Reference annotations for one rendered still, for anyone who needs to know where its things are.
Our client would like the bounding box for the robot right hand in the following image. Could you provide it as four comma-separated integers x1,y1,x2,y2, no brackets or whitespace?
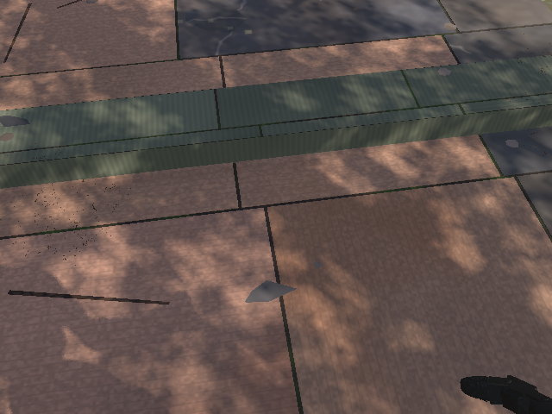
460,375,552,414

